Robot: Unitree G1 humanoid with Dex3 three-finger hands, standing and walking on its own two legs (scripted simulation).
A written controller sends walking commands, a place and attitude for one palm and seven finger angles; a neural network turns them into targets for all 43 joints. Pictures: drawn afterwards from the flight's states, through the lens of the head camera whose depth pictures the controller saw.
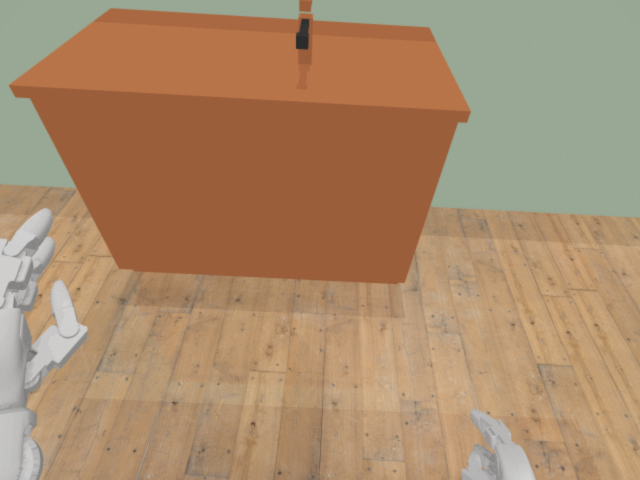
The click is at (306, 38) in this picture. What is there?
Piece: tap's lever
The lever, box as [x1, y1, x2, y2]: [296, 32, 308, 49]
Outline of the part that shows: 297,32 296,48 307,49 308,33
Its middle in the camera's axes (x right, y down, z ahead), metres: -0.04 -0.46 +0.89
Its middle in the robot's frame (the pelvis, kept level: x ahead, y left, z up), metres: +0.99 +0.12 +0.15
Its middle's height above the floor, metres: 0.92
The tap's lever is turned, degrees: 0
